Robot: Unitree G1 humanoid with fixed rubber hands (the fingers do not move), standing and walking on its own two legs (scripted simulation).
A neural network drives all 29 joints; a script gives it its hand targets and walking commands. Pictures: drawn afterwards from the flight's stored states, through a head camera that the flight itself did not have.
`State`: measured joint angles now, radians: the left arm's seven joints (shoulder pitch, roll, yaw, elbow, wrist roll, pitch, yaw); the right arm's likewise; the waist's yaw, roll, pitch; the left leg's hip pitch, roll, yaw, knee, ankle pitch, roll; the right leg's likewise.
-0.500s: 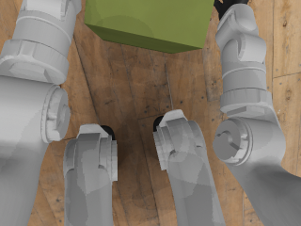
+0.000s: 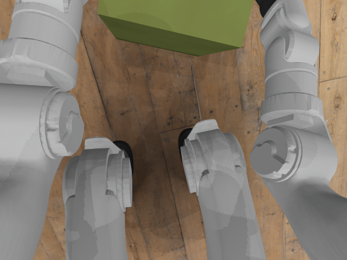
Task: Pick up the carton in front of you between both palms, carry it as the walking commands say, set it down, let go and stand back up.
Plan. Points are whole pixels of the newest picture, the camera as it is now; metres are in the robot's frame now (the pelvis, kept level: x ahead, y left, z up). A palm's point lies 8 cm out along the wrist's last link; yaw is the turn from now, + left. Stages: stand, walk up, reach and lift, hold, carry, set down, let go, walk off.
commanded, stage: set down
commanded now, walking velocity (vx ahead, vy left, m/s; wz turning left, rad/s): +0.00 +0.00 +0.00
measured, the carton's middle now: out of the picture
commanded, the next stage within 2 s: let go in 1.72 s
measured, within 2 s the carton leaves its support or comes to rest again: neither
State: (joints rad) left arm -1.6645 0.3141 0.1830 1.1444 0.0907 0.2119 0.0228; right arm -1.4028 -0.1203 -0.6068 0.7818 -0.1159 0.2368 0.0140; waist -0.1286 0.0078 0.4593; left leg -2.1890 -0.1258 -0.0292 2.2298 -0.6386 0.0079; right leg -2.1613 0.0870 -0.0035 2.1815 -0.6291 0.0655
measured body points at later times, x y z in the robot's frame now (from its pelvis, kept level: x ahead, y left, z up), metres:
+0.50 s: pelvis +0.00 +0.00 -0.01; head +0.39 +0.01 +0.21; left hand +0.60 +0.10 -0.21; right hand +0.52 -0.22 -0.20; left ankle +0.09 +0.10 -0.34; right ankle +0.11 -0.12 -0.34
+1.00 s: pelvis -0.01 +0.00 +0.04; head +0.36 -0.02 +0.30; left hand +0.63 +0.10 -0.08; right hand +0.54 -0.26 -0.08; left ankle +0.09 +0.10 -0.34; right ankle +0.11 -0.12 -0.34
